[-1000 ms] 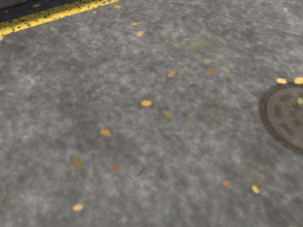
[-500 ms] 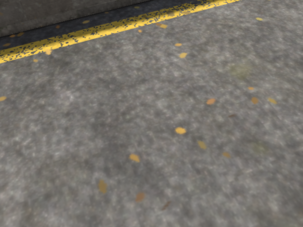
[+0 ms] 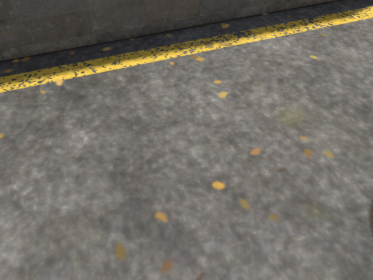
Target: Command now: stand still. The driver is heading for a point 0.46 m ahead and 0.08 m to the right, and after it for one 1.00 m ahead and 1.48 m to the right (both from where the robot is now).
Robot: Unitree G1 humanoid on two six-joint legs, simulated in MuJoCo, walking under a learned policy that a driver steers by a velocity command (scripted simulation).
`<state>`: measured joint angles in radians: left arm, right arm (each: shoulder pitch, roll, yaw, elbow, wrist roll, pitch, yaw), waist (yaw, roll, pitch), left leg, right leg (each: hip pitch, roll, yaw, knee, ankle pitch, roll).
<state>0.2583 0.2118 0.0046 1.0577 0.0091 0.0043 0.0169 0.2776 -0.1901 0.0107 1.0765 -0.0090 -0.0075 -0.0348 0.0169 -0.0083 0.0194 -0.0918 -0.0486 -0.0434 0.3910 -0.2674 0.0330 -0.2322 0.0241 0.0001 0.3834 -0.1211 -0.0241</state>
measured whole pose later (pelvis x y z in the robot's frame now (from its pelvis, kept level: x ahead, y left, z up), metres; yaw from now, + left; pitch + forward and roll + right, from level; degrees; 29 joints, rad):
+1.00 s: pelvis +0.24 -0.05 +0.00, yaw -1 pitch +1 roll +0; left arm 0.49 0.13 0.01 1.12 0.02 -0.10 0.01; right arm 0.07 -0.20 -0.04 0.96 -0.02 -0.04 0.03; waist 0.04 0.03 0.04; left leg -0.63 0.06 0.07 0.78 -0.09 0.04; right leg 0.08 0.08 -0.06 0.20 -0.30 -0.08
